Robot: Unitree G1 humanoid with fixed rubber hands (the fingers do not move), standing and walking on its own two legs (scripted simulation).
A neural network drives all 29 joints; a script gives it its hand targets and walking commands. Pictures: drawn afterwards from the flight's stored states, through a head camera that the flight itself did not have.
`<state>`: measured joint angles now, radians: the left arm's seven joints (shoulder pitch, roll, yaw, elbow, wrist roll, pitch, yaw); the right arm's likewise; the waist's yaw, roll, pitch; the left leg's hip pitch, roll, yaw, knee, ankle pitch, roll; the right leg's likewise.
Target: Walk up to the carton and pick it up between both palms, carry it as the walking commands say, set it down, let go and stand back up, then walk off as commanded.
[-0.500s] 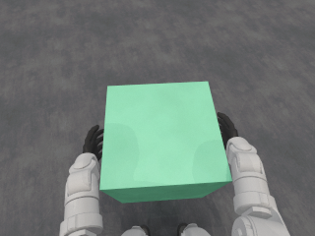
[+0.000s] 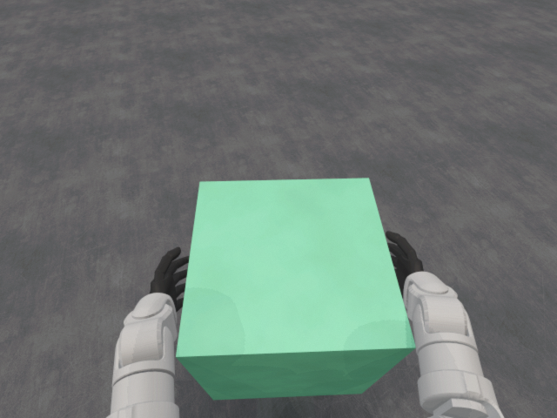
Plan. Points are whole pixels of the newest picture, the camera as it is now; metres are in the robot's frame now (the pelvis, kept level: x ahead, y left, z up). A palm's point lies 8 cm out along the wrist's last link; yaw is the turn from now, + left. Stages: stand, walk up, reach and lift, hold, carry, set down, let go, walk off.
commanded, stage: reach and lift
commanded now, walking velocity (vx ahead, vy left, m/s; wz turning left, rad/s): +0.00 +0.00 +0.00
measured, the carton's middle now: (286, 295) +0.33 +0.01 -0.06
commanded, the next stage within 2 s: hold in 1.56 s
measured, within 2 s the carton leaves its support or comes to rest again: neither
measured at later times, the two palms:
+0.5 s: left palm (156, 298) +0.27 +0.19 +0.05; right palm (420, 278) +0.30 -0.18 +0.05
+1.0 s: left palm (161, 292) +0.28 +0.18 +0.05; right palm (424, 283) +0.29 -0.18 +0.05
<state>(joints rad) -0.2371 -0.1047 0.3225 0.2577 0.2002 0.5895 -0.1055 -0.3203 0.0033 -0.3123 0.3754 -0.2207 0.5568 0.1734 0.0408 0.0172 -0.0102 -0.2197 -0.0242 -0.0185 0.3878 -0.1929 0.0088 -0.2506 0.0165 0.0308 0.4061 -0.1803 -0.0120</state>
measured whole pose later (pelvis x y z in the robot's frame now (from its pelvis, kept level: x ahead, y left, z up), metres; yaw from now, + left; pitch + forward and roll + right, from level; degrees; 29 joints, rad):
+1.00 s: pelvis +0.01 +0.00 +0.00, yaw +0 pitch -7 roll +0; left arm -0.19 -0.07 0.25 0.13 0.17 0.76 -0.10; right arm -0.23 0.02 -0.27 0.18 -0.17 0.74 0.13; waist 0.01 0.01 0.04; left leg -0.02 -0.02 -0.03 0.32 -0.19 0.01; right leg -0.03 0.02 0.03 0.31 -0.16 -0.01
